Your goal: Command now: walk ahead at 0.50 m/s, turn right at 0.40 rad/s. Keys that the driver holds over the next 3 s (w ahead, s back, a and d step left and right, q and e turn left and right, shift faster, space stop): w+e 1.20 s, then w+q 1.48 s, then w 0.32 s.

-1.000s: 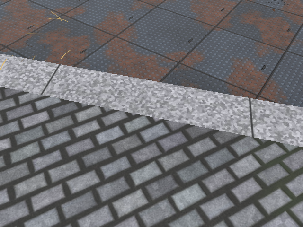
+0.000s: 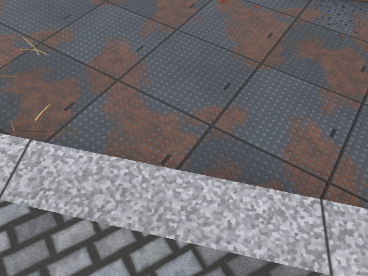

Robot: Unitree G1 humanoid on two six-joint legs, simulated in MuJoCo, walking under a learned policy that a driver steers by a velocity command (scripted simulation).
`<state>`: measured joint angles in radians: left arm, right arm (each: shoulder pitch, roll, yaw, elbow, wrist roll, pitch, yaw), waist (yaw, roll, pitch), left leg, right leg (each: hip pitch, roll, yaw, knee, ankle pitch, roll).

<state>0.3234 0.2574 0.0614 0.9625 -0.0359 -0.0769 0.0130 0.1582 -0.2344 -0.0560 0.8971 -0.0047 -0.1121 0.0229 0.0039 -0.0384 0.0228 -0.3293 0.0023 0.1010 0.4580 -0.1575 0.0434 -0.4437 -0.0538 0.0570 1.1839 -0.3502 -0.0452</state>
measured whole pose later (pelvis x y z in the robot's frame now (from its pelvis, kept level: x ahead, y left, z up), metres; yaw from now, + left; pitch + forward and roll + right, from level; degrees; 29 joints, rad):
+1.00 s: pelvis +0.53 -0.13 -0.01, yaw -34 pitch +2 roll +1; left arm 0.39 0.27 0.08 0.76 -0.03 -0.02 0.03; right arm 0.06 -0.25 -0.07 0.73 0.00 -0.13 0.03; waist 0.05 -0.03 0.00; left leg -0.44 -0.04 0.01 0.55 -0.16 0.02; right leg -0.29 0.08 0.17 1.06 -0.50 -0.04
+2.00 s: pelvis +0.90 -0.43 -0.07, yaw -24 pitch +2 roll -3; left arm 0.39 0.25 0.09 0.82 -0.01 -0.07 0.05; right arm 0.08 -0.27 -0.08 0.77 0.03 0.02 0.09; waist 0.09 0.04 0.01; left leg -0.61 0.09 -0.04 0.60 0.29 0.04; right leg -0.03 -0.13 -0.33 0.80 -0.74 0.11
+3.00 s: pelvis +1.46 -0.50 -0.16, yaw +7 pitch +2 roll -1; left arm 0.37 0.28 0.08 0.91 -0.02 -0.06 0.01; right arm 0.04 -0.25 -0.06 0.68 0.01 -0.05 0.04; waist 0.06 0.00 0.03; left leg -0.50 0.00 0.04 0.59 -0.13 0.07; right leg -0.07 -0.12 -0.12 0.70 -0.49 0.04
